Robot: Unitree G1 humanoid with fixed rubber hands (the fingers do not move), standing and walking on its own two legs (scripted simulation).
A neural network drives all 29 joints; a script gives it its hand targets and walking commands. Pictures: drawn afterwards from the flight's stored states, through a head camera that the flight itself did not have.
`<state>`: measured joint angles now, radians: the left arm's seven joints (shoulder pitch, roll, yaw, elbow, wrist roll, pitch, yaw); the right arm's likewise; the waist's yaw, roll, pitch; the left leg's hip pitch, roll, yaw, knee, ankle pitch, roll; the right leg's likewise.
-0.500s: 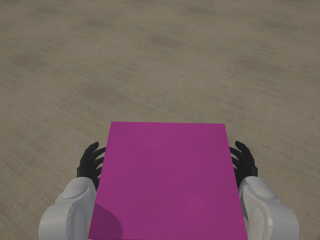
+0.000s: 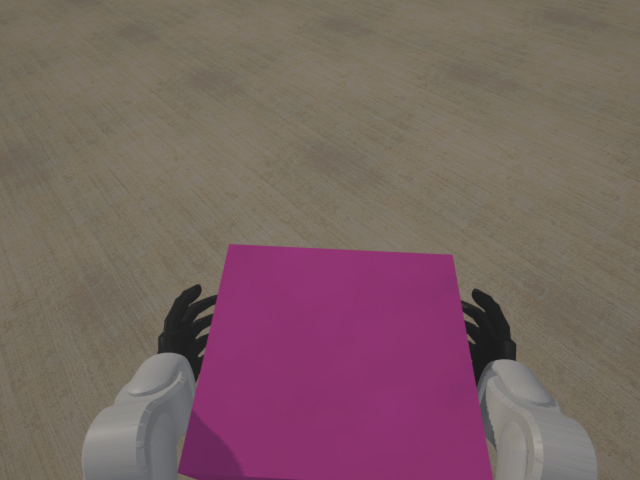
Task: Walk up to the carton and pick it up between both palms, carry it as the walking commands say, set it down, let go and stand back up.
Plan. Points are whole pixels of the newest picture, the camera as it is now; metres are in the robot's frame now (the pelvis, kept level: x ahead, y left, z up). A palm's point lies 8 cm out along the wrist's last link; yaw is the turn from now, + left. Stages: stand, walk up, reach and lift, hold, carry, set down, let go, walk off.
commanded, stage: carry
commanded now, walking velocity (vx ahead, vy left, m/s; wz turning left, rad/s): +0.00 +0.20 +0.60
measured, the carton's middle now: (332, 388) +0.23 +0.00 +0.01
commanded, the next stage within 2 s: none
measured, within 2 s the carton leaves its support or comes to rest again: neither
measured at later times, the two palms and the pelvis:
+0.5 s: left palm out of the picture +0.11 +0.40 +0.07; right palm (233, 382) +0.21 +0.10 +0.07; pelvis -0.06 +0.18 -0.01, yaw +17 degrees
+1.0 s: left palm out of the picture -0.05 +0.55 +0.08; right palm out of the picture +0.12 +0.27 +0.09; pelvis -0.16 +0.29 +0.00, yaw +29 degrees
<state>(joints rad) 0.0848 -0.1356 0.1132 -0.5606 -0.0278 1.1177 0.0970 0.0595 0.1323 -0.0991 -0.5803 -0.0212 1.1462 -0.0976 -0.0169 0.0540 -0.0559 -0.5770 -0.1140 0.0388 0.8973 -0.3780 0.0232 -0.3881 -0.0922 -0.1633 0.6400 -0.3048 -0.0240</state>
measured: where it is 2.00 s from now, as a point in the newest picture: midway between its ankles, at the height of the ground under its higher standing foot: outside the picture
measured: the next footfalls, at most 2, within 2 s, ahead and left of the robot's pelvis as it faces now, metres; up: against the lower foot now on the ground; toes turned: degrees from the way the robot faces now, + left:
left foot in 0.26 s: +0.02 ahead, +0.28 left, +0.00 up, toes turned +16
right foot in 0.58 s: +0.00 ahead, +0.12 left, +0.00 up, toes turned +12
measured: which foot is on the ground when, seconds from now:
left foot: up 0.00-0.24, down 0.26-0.60, up 0.62-0.84, down 0.86-1.00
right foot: down 0.00-0.26, up 0.28-0.56, down 0.58-0.86, up 0.88-1.00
